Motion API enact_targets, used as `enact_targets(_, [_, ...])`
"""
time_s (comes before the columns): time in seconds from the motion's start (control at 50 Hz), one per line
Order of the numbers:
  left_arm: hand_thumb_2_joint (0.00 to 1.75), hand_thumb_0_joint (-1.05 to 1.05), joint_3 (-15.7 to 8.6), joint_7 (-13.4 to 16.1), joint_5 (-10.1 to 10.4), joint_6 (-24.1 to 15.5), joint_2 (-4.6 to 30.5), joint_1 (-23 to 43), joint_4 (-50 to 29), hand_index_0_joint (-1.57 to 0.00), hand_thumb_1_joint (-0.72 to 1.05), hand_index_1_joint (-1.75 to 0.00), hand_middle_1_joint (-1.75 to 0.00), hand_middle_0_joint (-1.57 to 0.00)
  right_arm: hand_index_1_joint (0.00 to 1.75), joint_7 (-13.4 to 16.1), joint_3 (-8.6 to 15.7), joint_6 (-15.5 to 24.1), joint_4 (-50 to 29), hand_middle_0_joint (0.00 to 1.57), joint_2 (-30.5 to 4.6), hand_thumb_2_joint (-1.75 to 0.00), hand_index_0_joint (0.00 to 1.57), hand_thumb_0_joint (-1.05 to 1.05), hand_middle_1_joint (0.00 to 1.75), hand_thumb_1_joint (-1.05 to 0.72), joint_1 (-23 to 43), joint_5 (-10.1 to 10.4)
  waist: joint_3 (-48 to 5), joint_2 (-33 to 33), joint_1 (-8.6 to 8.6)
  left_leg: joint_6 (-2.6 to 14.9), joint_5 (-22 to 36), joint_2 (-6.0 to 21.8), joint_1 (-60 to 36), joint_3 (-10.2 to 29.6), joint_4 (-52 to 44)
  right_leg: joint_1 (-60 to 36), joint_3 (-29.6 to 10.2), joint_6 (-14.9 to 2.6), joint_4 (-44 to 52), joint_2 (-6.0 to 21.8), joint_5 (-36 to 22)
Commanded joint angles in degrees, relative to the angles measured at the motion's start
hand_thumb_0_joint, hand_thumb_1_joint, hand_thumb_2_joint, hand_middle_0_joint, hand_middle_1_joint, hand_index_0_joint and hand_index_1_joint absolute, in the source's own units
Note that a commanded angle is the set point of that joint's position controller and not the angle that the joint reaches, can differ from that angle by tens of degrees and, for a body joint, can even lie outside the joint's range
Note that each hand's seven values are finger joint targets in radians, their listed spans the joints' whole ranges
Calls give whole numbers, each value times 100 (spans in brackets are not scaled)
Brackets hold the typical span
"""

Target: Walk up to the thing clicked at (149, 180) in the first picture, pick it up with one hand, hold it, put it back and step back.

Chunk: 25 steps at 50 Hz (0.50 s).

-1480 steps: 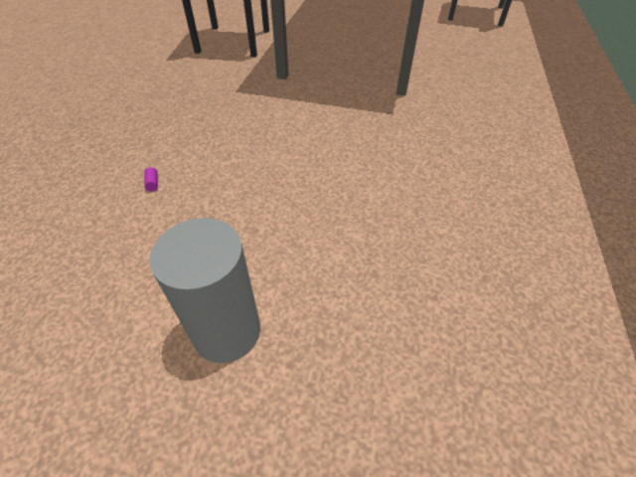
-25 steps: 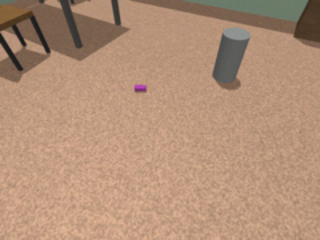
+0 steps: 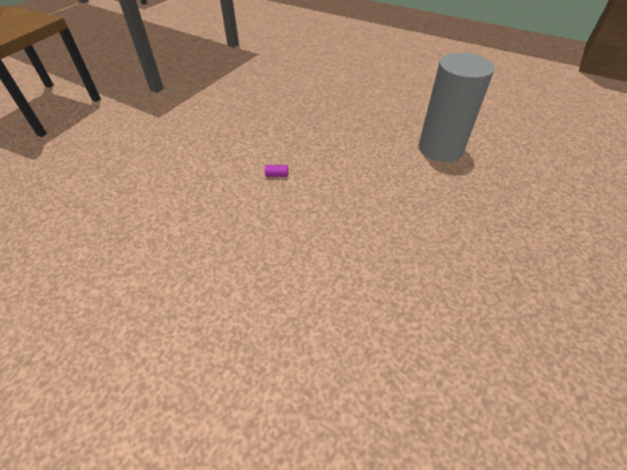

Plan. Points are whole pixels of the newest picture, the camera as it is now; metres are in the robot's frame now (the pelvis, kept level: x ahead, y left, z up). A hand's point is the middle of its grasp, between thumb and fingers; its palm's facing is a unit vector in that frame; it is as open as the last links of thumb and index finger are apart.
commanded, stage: stand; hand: left
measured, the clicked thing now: (276, 170) +1.53 +0.17 -0.75
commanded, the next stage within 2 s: walk up in 0.06 s
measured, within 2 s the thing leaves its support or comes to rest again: neither
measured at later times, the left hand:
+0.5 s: hand (171, 461) +0.16 +0.21 -0.13, palm faces +0.01 -0.90 -0.43, open 7.3 cm
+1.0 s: hand (201, 307) +0.43 +0.22 -0.17, palm faces -0.03 -0.94 -0.33, open 7.3 cm
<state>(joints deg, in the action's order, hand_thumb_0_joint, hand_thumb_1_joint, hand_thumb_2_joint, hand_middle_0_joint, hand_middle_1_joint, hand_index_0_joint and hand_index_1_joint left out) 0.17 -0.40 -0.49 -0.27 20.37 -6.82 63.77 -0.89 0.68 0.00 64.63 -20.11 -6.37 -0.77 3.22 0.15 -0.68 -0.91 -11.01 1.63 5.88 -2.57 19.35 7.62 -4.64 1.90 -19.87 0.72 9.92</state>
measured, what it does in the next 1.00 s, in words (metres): walks ahead: right foot, then left foot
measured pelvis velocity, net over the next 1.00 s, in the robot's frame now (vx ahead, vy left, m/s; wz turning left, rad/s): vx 0.37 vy -0.05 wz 0.01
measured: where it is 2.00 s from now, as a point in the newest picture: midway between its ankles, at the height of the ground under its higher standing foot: (332, 291)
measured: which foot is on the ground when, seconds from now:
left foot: down 0.00-0.36, up 0.38-0.80, down 0.82-1.00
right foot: down 0.00-0.10, up 0.12-0.32, down 0.34-0.86, up 0.88-1.00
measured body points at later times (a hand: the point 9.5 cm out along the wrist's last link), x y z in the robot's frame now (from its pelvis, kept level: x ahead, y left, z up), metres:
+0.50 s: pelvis +0.11 -0.08 -0.01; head +0.10 -0.11 +0.43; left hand +0.16 +0.26 -0.11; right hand +0.16 -0.41 -0.15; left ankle +0.09 +0.06 -0.68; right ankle +0.13 -0.18 -0.75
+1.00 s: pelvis +0.37 -0.05 -0.01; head +0.40 -0.03 +0.44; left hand +0.43 +0.27 -0.14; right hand +0.46 -0.36 -0.11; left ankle +0.41 +0.06 -0.75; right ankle +0.29 -0.19 -0.66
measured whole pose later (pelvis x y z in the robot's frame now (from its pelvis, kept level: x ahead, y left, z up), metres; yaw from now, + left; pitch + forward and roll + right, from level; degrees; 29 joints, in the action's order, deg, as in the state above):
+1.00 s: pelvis +0.37 -0.05 -0.01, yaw +0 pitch -2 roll -1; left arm -2.3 -2.2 0.9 -2.8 23.7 -15.2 53.3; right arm -3.2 3.6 4.1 48.8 -21.2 -12.8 -0.5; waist 5.5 2.0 -1.0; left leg 1.5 -13.4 2.5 15.3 -5.1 30.7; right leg 20.8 -3.1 -2.5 -66.6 -0.3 23.1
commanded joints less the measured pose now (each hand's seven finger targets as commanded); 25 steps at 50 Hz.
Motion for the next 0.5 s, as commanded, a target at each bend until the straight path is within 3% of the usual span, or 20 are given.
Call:
enact_targets(0.0, [90, 0, -218, 93, -10, -136, 1230, 179, -320, -20, 90, -30, -30, -20, 30, 93, 238, 145, -342, 20, -1249, -90, 20, 0, 30, -90, 219, 33, -427, -6, 7, 191, 462, 629, -214, 551, -379, 92, -291, -288, 264, 551, -741])
enact_targets(0.02, [90, 0, -217, 92, -5, -139, 1215, 158, -327, -20, 90, -30, -30, -20, 30, 96, 238, 143, -334, 20, -1260, -90, 20, 0, 30, -90, 220, 31, -421, -10, 30, 200, 477, 617, -210, 541, -368, 135, -319, -282, 305, 556, -805])
enact_targets(0.04, [90, 0, -585, -91, -126, -194, 1716, -8, -653, -20, 90, -30, -30, -20, 30, -41, 622, 265, -636, 20, -1831, -90, 20, 0, 30, -90, -278, -84, -1052, -1, -59, 618, -2619, 600, -501, 717, -34, 355, -260, -462, -249, 199, 2164])
enact_targets(0.06, [90, 0, -594, -173, -177, -174, 1660, 194, -687, -20, 90, -30, -30, -20, 30, -96, 731, 283, -510, 20, -1994, -90, 20, 0, 30, -90, -470, -134, -572, -430, -203, 807, -3836, 867, -640, 1135, -431, 1535, -47, -435, -796, 76, 2839])
enact_targets(0.08, [90, 0, -606, -239, -182, -144, 1548, 576, -847, -20, 90, -30, -30, -20, 30, -106, 823, 285, -518, 20, -2134, -90, 20, 0, 30, -90, -591, -148, -39, -1078, -375, 1059, -4279, 1542, -528, 1862, -1180, 2319, 458, -275, -1994, -121, 2152])
enact_targets(0.1, [90, 0, -611, -269, -223, -143, 1555, 713, -1011, -20, 90, -30, -30, -20, 30, -106, 887, 320, -624, 20, -2235, -90, 20, 0, 30, -90, -650, -135, 273, -1096, -429, 1378, -4055, 2194, -590, 2461, -1536, 3056, 351, -253, -2638, 75, 1864])
enact_targets(0.12, [90, 0, -617, -275, -206, -190, 1522, 739, -1062, -20, 90, -30, -30, -20, 30, -111, 899, 365, -705, 20, -2198, -90, 20, 0, 30, -90, -627, -147, 505, -790, -404, 1523, -3514, 2406, -575, 2574, -1553, 3258, 152, -240, -2628, 270, 1763])
enact_targets(0.14, [90, 0, -614, -309, -178, -241, 1487, 697, -1060, -20, 90, -30, -30, -20, 30, -105, 893, 406, -778, 20, -2067, -90, 20, 0, 30, -90, -495, -151, 529, -573, -275, 1520, -2853, 2327, -719, 2415, -1465, 3184, 27, -256, -2533, 466, 1599])
enact_targets(0.18, [90, 0, -605, -416, -138, -303, 1405, 465, -1053, -20, 90, -30, -30, -20, 30, -134, 836, 414, -950, 20, -1846, -90, 20, 0, 30, -90, -378, -165, 134, -599, -194, 1305, -2088, 1752, -953, 1564, -1158, 2777, 254, -216, -2043, 374, 1579])
enact_targets(0.26, [90, 0, -710, -513, -106, -229, 1388, -332, -967, -20, 90, -30, -30, -20, 30, -196, 878, 355, -1270, 20, -1971, -90, 20, 0, 30, -90, 309, -175, -76, -1347, 261, 951, -2537, 1283, 764, 610, -852, 618, 764, -178, -1497, 302, 705])
enact_targets(0.3, [90, 0, -812, -434, -129, -280, 1496, -1085, -672, -20, 90, -30, -30, -20, 30, -204, 812, 281, -1354, 20, -1721, -90, 20, 0, 30, -90, 467, -183, -273, -812, 647, 797, -2820, 870, 1747, 73, 350, -889, 962, -217, -991, 114, 162])
enact_targets(0.32, [90, 0, -953, -336, -142, -328, 1769, -1869, -400, -20, 90, -30, -30, -20, 30, -189, 696, 255, -1374, 20, -1377, -90, 20, 0, 30, -90, 367, -224, -593, 241, 979, 639, -3036, 505, 2554, -161, 1771, -1930, 794, -236, -1062, 14, 605])
enact_targets(0.34, [90, 0, -1092, -220, -194, -364, 2186, -2526, -320, -20, 90, -30, -30, -20, 30, -195, 503, 232, -1456, 20, -892, -90, 20, 0, 30, -90, 179, -199, -528, 1905, 1290, 490, -3099, -233, 3477, -348, 3825, -2084, -530, -365, -24, 701, 2555])
enact_targets(0.36, [90, 0, -1111, -161, -260, -421, 2491, -2076, -657, -20, 90, -30, -30, -20, 30, -201, 492, 187, -1524, 20, -945, -90, 20, 0, 30, -90, -14, -69, -194, 1736, 1049, 274, -2446, -575, 3834, 664, 4887, -1154, -3005, -706, 1313, 1994, 4679])
enact_targets(0.38, [90, 0, -1040, -160, -171, -412, 2571, -1152, -976, -20, 90, -30, -30, -20, 30, -190, 642, 157, -1469, 20, -1512, -90, 20, 0, 30, -90, -128, -26, 245, 1008, 660, 293, -1872, -234, 3436, 1116, 4869, -148, -3559, -903, 1911, 2395, 5249])
enact_targets(0.4, [90, 0, -992, -161, -135, -453, 2577, -674, -1187, -20, 90, -30, -30, -20, 30, -191, 681, 203, -1380, 20, -1680, -90, 20, 0, 30, -90, -244, -2, 649, 993, 438, 323, -1487, 16, 3374, 1205, 4880, 325, -3544, -1079, 2013, 2348, 4921])
enact_targets(0.44, [90, 0, -866, -143, -68, -539, 2038, -279, -1239, -20, 90, -30, -30, -20, 30, -233, 683, 243, -1064, 20, -1760, -90, 20, 0, 30, -90, -638, 87, 663, 628, 48, 269, -786, 250, 2856, 1300, 4566, 552, -1816, -806, 1598, 1600, 3199])
enact_targets(0.46, [90, 0, -830, -141, -28, -562, 1894, -268, -1250, -20, 90, -30, -30, -20, 30, -257, 651, 238, -957, 20, -1689, -90, 20, 0, 30, -90, -903, 118, 455, 709, -19, 279, -490, 205, 2624, 1246, 4315, 430, -1130, -616, 1426, 1294, 2591])
enact_targets(0.48, [90, 0, -813, -134, -14, -581, 1839, -322, -1227, -20, 90, -30, -30, -20, 30, -277, 636, 226, -935, 20, -1616, -90, 20, 0, 30, -90, -1070, 107, 422, 731, -51, 214, -275, 174, 2507, 1147, 4119, 479, -837, -708, 1416, 1276, 2277])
